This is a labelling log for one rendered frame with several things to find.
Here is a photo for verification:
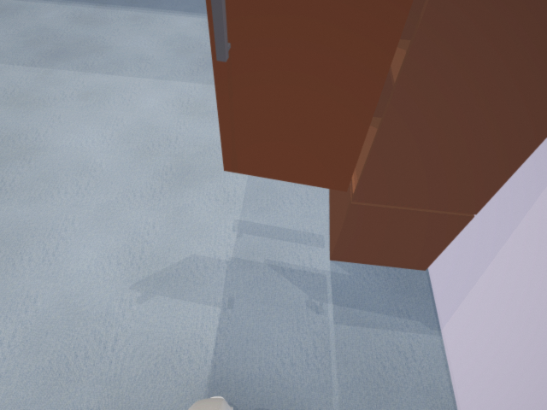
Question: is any handle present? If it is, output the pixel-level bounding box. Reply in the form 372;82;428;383
211;0;231;62

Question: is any cupboard door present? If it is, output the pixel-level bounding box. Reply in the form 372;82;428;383
206;0;414;192

